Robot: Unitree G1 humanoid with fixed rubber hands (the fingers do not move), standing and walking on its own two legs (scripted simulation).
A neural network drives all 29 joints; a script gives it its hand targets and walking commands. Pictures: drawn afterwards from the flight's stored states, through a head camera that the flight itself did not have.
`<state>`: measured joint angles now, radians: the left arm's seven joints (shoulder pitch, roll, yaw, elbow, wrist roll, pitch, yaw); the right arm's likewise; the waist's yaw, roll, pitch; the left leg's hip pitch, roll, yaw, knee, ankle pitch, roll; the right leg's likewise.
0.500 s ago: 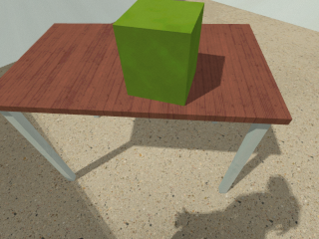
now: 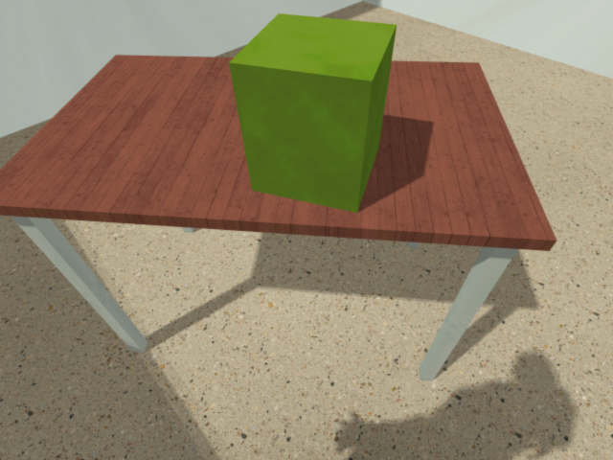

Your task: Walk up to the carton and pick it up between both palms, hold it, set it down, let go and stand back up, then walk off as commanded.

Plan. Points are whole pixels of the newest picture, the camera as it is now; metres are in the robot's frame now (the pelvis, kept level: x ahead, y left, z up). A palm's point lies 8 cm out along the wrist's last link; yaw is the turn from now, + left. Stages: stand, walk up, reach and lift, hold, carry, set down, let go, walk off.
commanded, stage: walk up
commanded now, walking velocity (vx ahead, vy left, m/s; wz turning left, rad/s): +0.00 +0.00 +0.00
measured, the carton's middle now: (318, 114) +0.66 +0.02 +0.10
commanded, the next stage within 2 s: none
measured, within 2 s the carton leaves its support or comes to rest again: neither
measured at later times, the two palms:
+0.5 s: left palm out of the picture +0.09 +0.27 -0.12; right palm out of the picture +0.06 -0.35 -0.15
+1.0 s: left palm (134, 427) +0.21 +0.31 -0.17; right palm (516, 397) +0.25 -0.29 -0.14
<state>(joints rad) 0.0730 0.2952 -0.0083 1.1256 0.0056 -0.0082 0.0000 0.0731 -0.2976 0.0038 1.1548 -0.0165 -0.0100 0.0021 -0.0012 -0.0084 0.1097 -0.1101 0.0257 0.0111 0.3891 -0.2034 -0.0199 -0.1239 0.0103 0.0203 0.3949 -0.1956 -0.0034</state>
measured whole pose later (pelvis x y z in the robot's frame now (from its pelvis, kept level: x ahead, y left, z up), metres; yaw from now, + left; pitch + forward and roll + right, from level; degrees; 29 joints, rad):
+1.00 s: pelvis +0.16 +0.01 -0.05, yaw -1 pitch -7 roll -1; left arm 0.25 0.36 0.03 0.88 0.01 -0.04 0.02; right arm 0.16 -0.37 -0.05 0.84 -0.02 -0.01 0.06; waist 0.01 -0.02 0.23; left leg -0.44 0.00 0.05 0.85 -0.29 0.06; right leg -0.27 0.03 0.06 1.20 -0.59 -0.03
